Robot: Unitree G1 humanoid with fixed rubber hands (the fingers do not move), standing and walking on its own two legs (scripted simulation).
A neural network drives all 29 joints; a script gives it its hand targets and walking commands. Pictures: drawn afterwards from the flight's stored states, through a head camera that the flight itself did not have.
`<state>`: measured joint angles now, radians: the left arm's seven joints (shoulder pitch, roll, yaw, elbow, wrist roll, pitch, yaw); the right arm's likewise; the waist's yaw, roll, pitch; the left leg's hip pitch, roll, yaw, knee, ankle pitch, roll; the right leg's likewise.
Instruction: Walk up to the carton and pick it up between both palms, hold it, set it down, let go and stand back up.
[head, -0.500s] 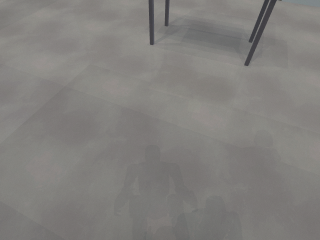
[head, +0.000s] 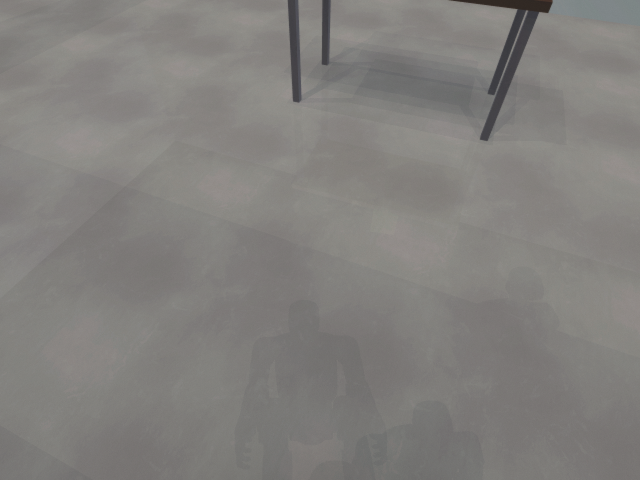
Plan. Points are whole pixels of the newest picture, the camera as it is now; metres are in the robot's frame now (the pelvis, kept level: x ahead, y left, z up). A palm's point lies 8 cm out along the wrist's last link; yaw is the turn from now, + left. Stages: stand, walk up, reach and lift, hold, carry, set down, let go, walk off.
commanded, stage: stand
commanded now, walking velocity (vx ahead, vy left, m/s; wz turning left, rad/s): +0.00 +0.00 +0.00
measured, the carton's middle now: out of the picture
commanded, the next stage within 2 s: walk up in 1.20 s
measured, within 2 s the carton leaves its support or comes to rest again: neither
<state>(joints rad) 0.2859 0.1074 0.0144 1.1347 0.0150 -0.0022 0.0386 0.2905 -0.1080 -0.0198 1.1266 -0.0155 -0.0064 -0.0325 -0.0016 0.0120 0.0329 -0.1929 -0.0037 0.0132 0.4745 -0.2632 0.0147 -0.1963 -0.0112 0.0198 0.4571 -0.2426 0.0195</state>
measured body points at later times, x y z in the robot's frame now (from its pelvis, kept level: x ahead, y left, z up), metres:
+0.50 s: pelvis +0.00 +0.01 +0.00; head +0.01 +0.00 +0.45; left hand -0.02 +0.21 -0.16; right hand -0.04 -0.20 -0.16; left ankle +0.00 +0.11 -0.74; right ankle +0.00 -0.13 -0.74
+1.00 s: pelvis +0.00 +0.00 +0.00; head +0.01 +0.00 +0.45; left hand -0.04 +0.20 -0.16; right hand -0.03 -0.20 -0.16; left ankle +0.00 +0.11 -0.74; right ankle +0.00 -0.13 -0.74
